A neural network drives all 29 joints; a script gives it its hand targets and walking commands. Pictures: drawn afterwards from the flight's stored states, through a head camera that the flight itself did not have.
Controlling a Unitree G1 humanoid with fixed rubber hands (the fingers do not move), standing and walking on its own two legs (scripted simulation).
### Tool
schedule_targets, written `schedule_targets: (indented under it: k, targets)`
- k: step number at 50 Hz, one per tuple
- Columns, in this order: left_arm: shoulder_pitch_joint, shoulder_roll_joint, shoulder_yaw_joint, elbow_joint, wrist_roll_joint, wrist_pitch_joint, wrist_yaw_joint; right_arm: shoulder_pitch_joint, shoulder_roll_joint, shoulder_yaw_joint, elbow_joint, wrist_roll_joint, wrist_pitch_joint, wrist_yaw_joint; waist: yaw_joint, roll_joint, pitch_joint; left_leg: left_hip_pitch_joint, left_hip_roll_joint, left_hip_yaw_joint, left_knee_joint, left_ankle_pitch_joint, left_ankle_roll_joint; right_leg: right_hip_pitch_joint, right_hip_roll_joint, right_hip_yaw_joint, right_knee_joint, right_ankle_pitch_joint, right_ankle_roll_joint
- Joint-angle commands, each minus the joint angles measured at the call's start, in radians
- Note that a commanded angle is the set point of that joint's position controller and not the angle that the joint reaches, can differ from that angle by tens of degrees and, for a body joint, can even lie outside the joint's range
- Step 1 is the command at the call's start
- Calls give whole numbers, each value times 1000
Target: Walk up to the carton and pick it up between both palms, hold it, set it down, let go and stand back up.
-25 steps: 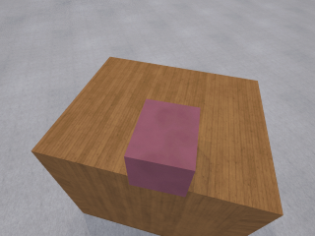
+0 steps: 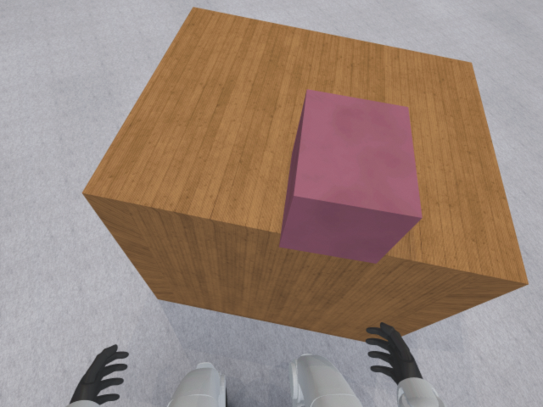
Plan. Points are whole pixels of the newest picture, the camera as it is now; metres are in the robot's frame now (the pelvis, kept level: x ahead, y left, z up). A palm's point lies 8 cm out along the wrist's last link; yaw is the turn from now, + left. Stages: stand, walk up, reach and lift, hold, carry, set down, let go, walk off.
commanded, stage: walk up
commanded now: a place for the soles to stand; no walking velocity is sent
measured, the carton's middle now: (342, 178) +0.47 -0.10 +0.02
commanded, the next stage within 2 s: none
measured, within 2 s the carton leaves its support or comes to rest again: neither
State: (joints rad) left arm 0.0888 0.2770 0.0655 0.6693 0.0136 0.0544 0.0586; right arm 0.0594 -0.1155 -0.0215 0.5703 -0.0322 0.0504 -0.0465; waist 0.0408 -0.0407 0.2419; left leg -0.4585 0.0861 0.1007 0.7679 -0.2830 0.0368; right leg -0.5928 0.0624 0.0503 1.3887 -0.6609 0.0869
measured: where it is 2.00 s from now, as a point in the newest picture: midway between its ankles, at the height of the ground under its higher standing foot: outside the picture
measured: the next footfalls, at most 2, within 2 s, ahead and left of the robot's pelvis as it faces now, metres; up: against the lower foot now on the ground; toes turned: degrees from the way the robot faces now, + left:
right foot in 0.38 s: -0.06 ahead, -0.15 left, +0.00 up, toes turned -19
left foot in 0.96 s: +0.08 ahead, +0.09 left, +0.00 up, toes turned -7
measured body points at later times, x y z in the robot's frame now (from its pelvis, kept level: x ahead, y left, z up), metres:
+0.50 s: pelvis -0.09 -0.03 -0.01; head -0.13 -0.04 +0.44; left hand +0.08 +0.15 -0.10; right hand -0.05 -0.32 -0.11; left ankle +0.03 +0.09 -0.65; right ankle -0.10 -0.13 -0.71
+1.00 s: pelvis -0.05 +0.01 +0.00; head -0.06 +0.03 +0.45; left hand +0.04 +0.24 -0.12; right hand +0.05 -0.22 -0.09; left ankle +0.04 +0.10 -0.71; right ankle -0.09 -0.13 -0.71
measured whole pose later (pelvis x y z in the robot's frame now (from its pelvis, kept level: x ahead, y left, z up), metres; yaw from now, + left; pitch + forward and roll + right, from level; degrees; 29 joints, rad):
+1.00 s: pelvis -0.05 +0.01 +0.00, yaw -7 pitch -1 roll -1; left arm 0.39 0.19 0.05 0.68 0.04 -0.02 0.01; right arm 0.34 -0.13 -0.05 0.62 -0.05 -0.03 0.02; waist 0.04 -0.02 -0.03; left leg -0.43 0.01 0.03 0.70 -0.23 0.01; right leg -0.28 -0.12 -0.15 0.76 -0.48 0.00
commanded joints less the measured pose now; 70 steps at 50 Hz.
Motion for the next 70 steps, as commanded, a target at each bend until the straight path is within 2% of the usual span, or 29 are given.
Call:
schedule_targets:
  k: [1,5,8,15,16,18,19,20,21,22,24,25,27,30,34,36,39,44,46,48,49,50,51,53,56,62,67,68,70]
  targets:
    - [56,67,24,-76,28,16,-15,39,-126,-57,-113,-4,-66,-34,-90,131,-432,358,362,-431,-373,164,220,-131,-24,108,175,81,9]
    - [23,51,24,-89,36,31,-51,121,-142,-53,-81,-6,-109,-54,-106,105,-427,447,352,-371,-416,-55,174,-179,-9,120,112,114,12]
    - [31,50,23,-103,36,37,-76,136,-168,-53,-85,-5,-122,-55,-103,209,-404,458,373,-344,-469,-248,167,-193,-30,101,-9,82,6]
    - [174,-52,-7,-142,11,2,-120,46,-272,-70,-97,-9,-93,-9,-18,336,-299,46,323,-5,-524,-430,70,222,-84,-97,-514,16,-86]
    - [250,-47,0,-131,13,-9,-119,45,-284,-72,-92,-3,-80,1,2,321,-321,-22,299,53,-482,-487,46,342,-71,-137,-578,66,-108]
    - [425,-6,25,-88,9,-30,-107,82,-240,-58,-71,-14,-48,17,55,44,-307,-196,212,119,-187,-596,-8,512,-45,-118,-765,181,-134]
    - [456,30,37,-93,10,-42,-91,103,-167,-34,-67,-10,-34,35,71,-159,-263,-293,100,147,66,-603,-48,479,-107,74,-903,25,-173]
    - [399,93,41,-146,8,-45,-69,108,-107,-8,-83,-1,-25,48,60,-349,-190,-459,1,76,382,-595,-86,346,-311,526,-1059,-334,-239]
    - [292,144,44,-185,-10,-42,-35,-5,-184,-32,-138,-10,-14,47,61,-152,-65,-459,-16,-109,496,-399,-82,50,-417,717,-1231,-497,-312]
    - [219,131,33,-183,-5,-42,-13,17,-199,-34,-136,-9,-12,49,25,-122,-24,-394,4,-151,527,-294,-77,-40,-433,675,-1270,-496,-311]
    - [123,54,10,-198,22,-54,-9,164,-150,-24,-57,-7,-22,52,-67,-148,-79,-358,-27,-135,565,-161,-87,76,-340,421,-1190,-291,-261]
    - [117,36,7,-204,27,-64,-13,244,-163,-29,-17,-12,-26,52,-82,-149,-144,-349,-46,-132,592,-97,-95,150,-328,356,-1169,-221,-231]
    - [152,-5,2,-187,17,-89,-22,247,-195,-48,0,-27,-28,52,-63,-119,-139,-374,-56,-153,612,-51,-114,174,-358,384,-1198,-255,-206]
    - [215,-25,3,-150,19,-117,-22,220,-206,-63,-10,-37,-23,59,-42,-66,-117,-419,-67,-211,585,-70,-114,207,-429,448,-1210,-299,-269]
    - [321,-16,20,-109,34,-142,-7,253,-180,-66,1,-44,-21,83,-15,-34,-141,-462,-90,-206,475,-66,-102,397,-430,348,-1205,-174,-262]
    - [349,-10,22,-101,32,-143,-7,248,-163,-61,-3,-40,-24,88,7,-117,-166,-470,-88,-191,411,-101,-102,478,-428,318,-1209,-182,-276]
    - [343,-9,25,-93,36,-142,-5,203,-135,-50,-14,-32,-32,94,24,-122,-135,-422,-71,-150,267,-87,-100,468,-412,215,-1206,-82,-290]
    - [237,31,21,-87,27,-117,-25,239,-66,-29,-22,-4,-64,94,-13,-181,-97,-41,-50,-76,-28,-112,-53,210,-367,13,-1158,62,-267]
    - [216,28,12,-79,21,-97,-39,369,-53,-34,13,-7,-81,79,-69,-108,-168,184,-74,-31,-189,21,-41,155,-303,-93,-989,70,-231]
    - [304,-74,-28,-57,19,-73,-62,490,-131,-73,19,-23,-102,52,-97,168,-190,370,-12,-210,-288,74,-75,2,-188,-191,-640,23,-152]
    - [328,-110,-45,-72,22,-68,-78,522,-192,-92,-4,-25,-109,38,-98,329,-201,346,183,-546,-408,-194,-54,-87,-129,-181,-427,-30,-96]
    - [329,-62,-29,-93,34,-57,-86,485,-206,-96,-36,-7,-104,15,-76,232,-181,220,270,-758,-552,-428,5,-60,-101,-85,-332,29,-75]
    - [293,-14,-17,-107,33,-46,-84,413,-208,-101,-36,3,-95,0,-64,211,-145,158,268,-791,-613,-488,77,-52,-116,-57,-285,55,-74]
    - [232,-10,-15,-100,43,-40,-71,398,-147,-78,-50,3,-103,-11,-89,188,-155,232,258,-712,-584,-254,58,-91,-126,-7,-246,113,-78]
    - [276,-39,-30,-51,37,-24,-59,292,-97,-61,-71,-18,-118,-23,-48,247,-247,256,232,-522,-476,38,85,-37,-147,21,-237,173,-67]
    - [182,-55,-32,-44,32,7,-47,256,-97,-56,-67,-12,-130,-23,-57,192,-255,168,171,-350,-461,136,103,32,-118,-2,-279,280,-35]
    - [116,-98,-44,-57,26,-14,-41,226,-126,-56,-65,-4,-111,0,-68,251,-286,191,126,-256,-348,253,135,152,-88,-81,-611,235,-46]
    - [126,-102,-42,-61,25,-21,-41,212,-133,-57,-57,1,-102,9,-59,275,-316,191,110,-224,-314,230,129,219,-87,-95,-702,271,-54]
    - [190,-92,-28,-60,25,-44,-37,190,-138,-50,-59,7,-86,21,-14,199,-323,127,86,-214,-216,260,81,381,-81,-85,-950,504,-76]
